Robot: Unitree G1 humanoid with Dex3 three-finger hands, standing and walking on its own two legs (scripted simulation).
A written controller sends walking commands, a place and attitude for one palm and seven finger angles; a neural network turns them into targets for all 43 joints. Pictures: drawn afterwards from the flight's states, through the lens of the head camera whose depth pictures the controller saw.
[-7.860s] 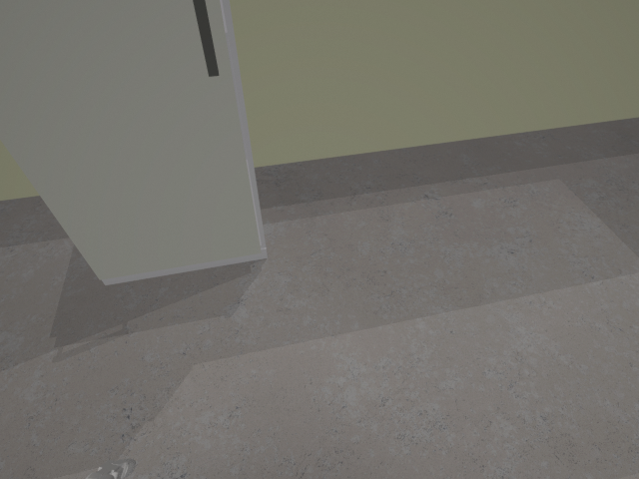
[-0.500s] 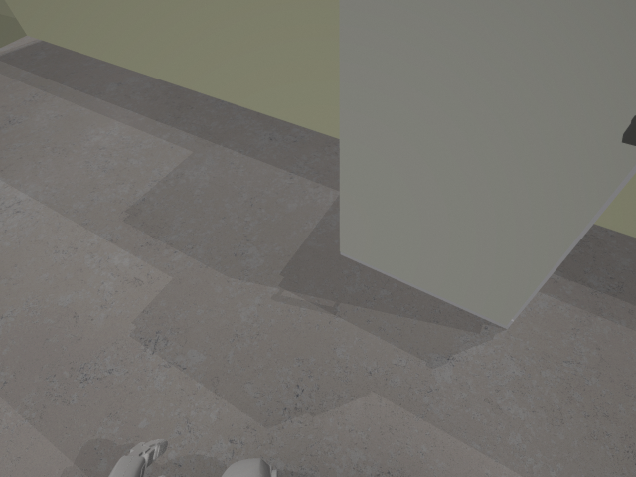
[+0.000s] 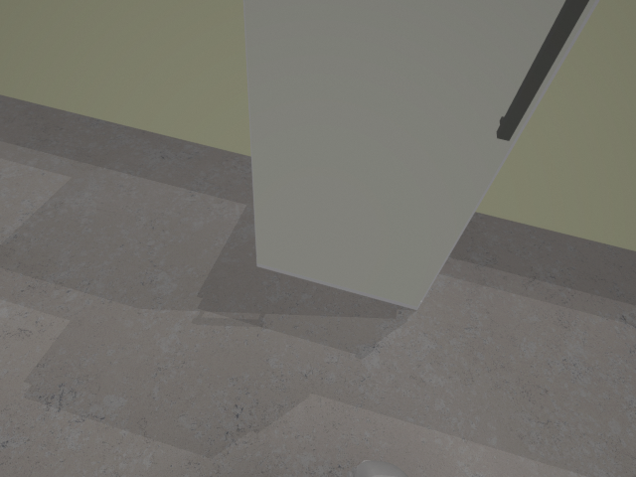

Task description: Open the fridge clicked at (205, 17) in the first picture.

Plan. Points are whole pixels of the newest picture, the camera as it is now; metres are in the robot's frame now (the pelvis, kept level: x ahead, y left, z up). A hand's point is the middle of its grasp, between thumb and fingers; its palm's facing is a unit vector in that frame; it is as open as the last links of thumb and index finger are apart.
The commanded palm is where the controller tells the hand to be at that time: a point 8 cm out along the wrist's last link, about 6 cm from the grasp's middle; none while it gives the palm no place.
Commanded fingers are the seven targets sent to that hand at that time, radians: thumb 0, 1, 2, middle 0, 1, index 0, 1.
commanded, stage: turn to face it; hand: right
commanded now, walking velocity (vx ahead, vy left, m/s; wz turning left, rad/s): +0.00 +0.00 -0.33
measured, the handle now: (554, 32) +0.75 -0.30 +0.24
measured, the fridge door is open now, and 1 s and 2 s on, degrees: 0 0 0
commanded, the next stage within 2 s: take the last steps up to it in 0.24 s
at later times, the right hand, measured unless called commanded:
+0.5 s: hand out of the picture -0.03 -0.25 -0.17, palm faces +0.20 +0.96 -0.22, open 7.4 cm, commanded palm none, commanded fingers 0.00 -0.90 -0.90 0.20 0.30 0.20 0.30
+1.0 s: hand out of the picture -0.03 -0.16 -0.16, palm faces +0.29 +0.94 -0.17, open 7.4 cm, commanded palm none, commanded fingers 0.00 -0.90 -0.90 0.20 0.30 0.20 0.30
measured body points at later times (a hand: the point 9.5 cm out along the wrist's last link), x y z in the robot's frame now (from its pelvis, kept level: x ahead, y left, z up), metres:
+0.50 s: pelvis -0.02 -0.05 +0.01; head -0.02 -0.07 +0.46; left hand +0.10 +0.17 -0.13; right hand -0.04 -0.30 -0.15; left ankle -0.02 +0.10 -0.67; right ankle -0.03 -0.14 -0.74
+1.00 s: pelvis +0.07 -0.03 +0.01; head +0.07 -0.01 +0.46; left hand +0.12 +0.20 -0.15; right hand -0.04 -0.21 -0.14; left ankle +0.03 +0.08 -0.74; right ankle +0.11 -0.19 -0.67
